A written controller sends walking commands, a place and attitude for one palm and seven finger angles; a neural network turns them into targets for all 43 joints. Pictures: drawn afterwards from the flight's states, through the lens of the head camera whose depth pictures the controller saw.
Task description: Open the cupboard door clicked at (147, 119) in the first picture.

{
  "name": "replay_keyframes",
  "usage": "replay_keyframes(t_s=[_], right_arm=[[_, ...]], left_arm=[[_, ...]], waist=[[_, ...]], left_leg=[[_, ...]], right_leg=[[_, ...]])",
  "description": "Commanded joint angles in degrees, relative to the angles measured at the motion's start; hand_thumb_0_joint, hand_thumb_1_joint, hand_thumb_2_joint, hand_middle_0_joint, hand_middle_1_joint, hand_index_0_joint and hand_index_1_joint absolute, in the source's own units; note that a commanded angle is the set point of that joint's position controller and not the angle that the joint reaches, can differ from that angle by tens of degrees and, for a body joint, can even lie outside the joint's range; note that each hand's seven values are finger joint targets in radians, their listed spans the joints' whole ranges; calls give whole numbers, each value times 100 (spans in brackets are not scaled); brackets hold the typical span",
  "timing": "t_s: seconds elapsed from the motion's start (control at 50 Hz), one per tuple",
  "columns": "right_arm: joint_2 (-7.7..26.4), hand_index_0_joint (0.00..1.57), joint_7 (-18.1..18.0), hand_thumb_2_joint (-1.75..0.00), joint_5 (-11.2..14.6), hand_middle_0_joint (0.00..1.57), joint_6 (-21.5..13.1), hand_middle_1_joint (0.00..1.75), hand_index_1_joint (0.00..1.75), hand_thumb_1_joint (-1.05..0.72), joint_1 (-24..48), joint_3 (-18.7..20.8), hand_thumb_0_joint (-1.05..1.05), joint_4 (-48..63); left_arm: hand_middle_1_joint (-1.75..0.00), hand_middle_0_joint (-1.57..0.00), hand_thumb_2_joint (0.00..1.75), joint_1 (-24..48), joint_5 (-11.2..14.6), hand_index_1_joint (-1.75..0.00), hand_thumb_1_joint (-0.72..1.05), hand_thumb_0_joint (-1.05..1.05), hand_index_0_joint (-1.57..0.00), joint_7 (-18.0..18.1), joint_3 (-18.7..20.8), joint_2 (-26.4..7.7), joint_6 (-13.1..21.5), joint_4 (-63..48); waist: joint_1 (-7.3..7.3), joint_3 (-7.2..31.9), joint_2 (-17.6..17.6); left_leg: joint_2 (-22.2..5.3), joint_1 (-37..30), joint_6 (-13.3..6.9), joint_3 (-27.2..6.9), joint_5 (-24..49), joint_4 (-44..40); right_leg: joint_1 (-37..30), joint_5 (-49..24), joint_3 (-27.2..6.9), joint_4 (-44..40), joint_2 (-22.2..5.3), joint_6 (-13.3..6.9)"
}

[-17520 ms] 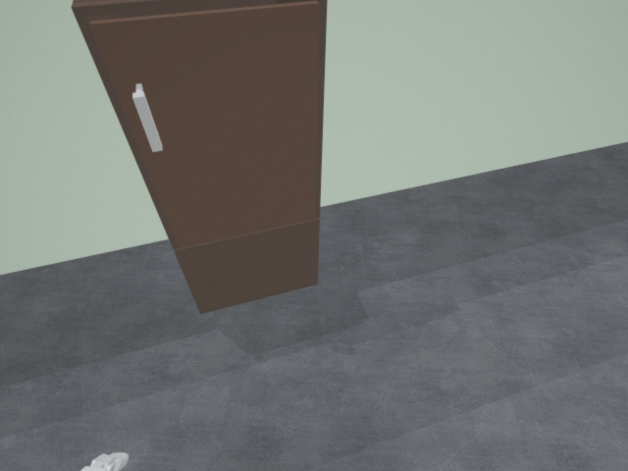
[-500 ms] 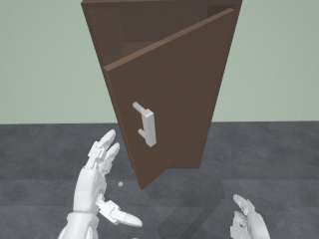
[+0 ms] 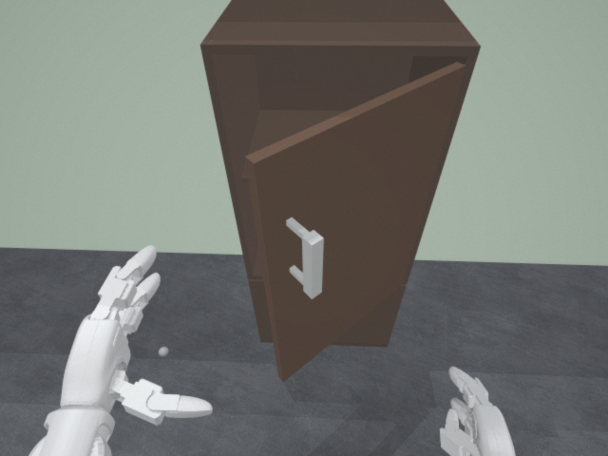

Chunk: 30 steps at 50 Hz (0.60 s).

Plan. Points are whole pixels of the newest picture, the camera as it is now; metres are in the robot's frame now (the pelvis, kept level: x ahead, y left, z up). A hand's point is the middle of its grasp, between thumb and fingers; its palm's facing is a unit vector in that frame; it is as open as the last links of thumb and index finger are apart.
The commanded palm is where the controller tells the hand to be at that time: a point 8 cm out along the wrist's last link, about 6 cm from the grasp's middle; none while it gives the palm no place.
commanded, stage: draw the hand back to the body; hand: left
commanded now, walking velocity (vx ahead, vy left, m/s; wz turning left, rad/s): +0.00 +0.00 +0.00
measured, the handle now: (303, 258) +0.37 +0.04 +0.08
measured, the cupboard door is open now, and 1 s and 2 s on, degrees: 43 43 43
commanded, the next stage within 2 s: step back with the hand held close in 0.96 s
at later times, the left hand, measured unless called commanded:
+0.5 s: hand (63, 307) +0.21 +0.27 +0.17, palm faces +0.39 -0.83 -0.39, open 10.0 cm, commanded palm +0.16 +0.31 +0.18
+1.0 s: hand (66, 306) +0.21 +0.26 +0.17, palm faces +0.44 -0.80 -0.41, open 7.4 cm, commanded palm +0.16 +0.30 +0.19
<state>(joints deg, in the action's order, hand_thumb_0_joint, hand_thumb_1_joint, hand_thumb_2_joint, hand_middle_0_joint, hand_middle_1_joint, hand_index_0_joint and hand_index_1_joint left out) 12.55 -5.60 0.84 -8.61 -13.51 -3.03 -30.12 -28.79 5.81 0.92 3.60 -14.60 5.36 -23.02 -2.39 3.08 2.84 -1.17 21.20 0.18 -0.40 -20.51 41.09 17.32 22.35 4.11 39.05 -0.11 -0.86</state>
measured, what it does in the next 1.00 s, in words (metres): stands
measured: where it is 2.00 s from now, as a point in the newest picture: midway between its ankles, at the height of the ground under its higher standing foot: outside the picture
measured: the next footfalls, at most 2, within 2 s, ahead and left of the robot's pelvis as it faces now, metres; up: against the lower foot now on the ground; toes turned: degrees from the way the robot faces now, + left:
none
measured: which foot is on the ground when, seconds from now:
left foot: down 0.00-1.00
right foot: down 0.00-1.00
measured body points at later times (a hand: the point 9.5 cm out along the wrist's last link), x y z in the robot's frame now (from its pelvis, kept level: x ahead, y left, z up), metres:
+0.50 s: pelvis +0.02 +0.02 +0.02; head +0.00 +0.01 +0.47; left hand +0.18 +0.31 +0.19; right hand +0.20 -0.19 -0.06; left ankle +0.01 +0.12 -0.72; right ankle -0.02 -0.11 -0.72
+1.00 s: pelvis +0.02 +0.00 +0.03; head +0.00 -0.02 +0.48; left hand +0.18 +0.30 +0.20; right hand +0.20 -0.23 -0.06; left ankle +0.01 +0.12 -0.72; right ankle -0.02 -0.11 -0.72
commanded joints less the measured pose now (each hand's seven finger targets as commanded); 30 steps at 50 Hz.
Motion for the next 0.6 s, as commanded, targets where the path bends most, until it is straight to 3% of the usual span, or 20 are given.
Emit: replay_keyframes(t_s=[0.0, 0.18, 0.3, 0.42, 0.48, 0.56, 0.58], right_arm=[[512, 20, -54, -90, -63, 20, -261, 30, 30, -90, 713, 172, 0, 825], [510, 20, -47, -90, -126, 20, -231, 30, 30, -90, 883, 161, 0, 591], [557, 20, 18, -90, -133, 20, -193, 30, 30, -90, 894, 217, 0, 435], [589, 20, 37, -90, -122, 20, -88, 30, 30, -90, 932, 303, 0, 348], [581, 20, 47, -90, -122, 20, -71, 30, 30, -90, 955, 315, 0, 311], [625, 20, 34, -90, -112, 20, -62, 30, 30, -90, 980, 361, 0, 245], [589, 20, 43, -90, -112, 20, -53, 30, 30, -90, 984, 349, 0, 242]], left_arm=[[-30, -16, 48, 478, -286, -30, -8, 0, -16, 406, 335, -551, 313, -1315], [-30, -18, 62, 433, -414, -30, 23, 0, -18, 669, 940, -920, 372, -1473], [-30, -18, 70, 368, -386, -30, 44, 0, -18, 690, 1349, -1073, 346, -1410], [-30, -19, 80, 487, -346, -30, 65, 0, -19, 706, 1855, -1316, 340, -1272], [-30, -19, 84, 553, -328, -30, 76, 0, -19, 725, 2071, -1434, 345, -1271], [-30, -20, 90, 700, -307, -30, 90, 0, -20, 756, 2458, -1742, 349, -1268], [-30, -20, 90, 610, -289, -30, 90, 0, -20, 728, 2214, -1453, 332, -1096]], waist=[[69, -10, -186], [-62, 208, 144], [-90, 96, 69], [-121, 70, 14], [-140, 65, 305], [-170, 101, 327], [-121, -46, 229]], left_leg=[[103, -785, -144, -6, 953, -998], [-2, -1311, -57, -103, 1545, -1725], [-56, -1472, -3, -89, 2083, -1925], [-36, -1549, -11, -7, 2123, -2036], [-25, -1606, 4, 15, 2231, -2059], [-2, -1669, -13, 57, 2312, -2022], [-2, -1664, -16, 59, 2207, -2067]], right_leg=[[78, -1017, -170, -1204, -2, 38], [-783, -1349, -91, -1472, 28, -24], [-1027, -1668, -82, -1673, 66, -11], [-1210, -1819, -108, -1842, 86, -9], [-1277, -1905, -128, -1899, 64, -12], [-1344, -2044, -145, -1985, 90, -20], [-1243, -1958, -120, -1999, 78, 5]])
